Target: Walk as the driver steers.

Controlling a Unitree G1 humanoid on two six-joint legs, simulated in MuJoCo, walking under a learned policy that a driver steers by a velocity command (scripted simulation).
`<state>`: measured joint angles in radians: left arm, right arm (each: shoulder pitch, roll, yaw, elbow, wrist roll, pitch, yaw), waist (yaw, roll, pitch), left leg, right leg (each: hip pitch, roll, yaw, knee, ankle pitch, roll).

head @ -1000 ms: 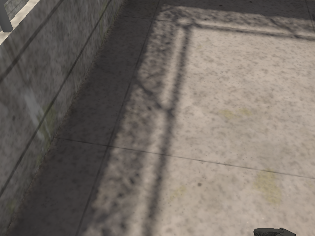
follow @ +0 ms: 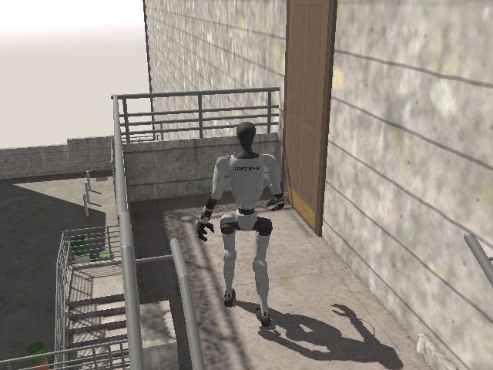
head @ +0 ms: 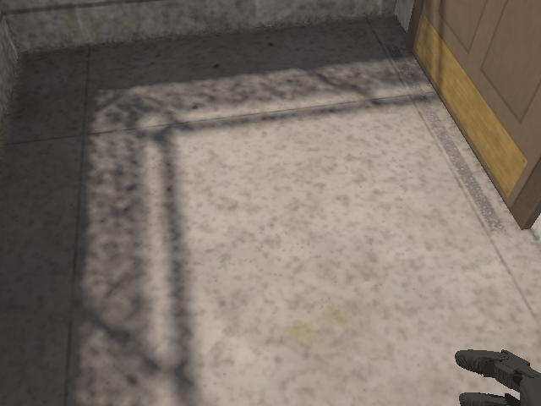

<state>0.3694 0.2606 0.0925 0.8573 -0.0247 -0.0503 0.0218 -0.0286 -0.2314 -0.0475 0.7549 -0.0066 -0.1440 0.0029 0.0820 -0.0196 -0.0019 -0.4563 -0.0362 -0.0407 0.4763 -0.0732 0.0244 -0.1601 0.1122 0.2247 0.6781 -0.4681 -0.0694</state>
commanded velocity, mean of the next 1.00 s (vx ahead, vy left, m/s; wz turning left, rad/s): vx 0.50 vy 0.00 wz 0.07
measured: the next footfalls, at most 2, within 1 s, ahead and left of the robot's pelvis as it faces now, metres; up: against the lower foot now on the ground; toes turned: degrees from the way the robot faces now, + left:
right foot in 0.46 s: +0.35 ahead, -0.19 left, +0.00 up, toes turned -10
left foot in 0.98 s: +0.63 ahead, +0.08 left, +0.00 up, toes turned +12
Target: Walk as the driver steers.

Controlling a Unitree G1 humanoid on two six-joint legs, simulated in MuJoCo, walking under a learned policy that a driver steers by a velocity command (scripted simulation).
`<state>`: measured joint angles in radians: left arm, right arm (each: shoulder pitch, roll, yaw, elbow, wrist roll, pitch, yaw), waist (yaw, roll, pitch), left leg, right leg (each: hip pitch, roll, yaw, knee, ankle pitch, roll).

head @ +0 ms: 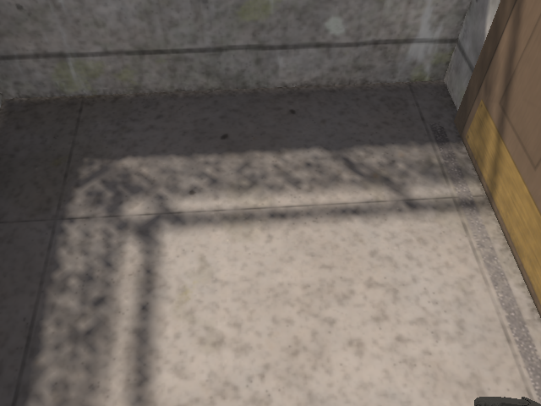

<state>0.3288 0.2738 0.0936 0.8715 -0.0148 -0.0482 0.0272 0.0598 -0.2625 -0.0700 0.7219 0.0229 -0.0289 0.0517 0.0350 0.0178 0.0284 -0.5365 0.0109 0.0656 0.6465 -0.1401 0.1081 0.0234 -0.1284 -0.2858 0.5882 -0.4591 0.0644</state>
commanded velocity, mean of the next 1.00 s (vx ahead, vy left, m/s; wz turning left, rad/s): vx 0.30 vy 0.00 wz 0.35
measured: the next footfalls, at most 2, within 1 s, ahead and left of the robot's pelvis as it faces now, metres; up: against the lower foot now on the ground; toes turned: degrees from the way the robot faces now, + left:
right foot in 0.48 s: +0.47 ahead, -0.06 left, +0.00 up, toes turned +19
left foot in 0.84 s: +0.38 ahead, +0.17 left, +0.00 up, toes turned +17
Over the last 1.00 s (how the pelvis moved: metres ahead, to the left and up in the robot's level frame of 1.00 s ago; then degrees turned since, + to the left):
0.49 -0.03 -0.01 9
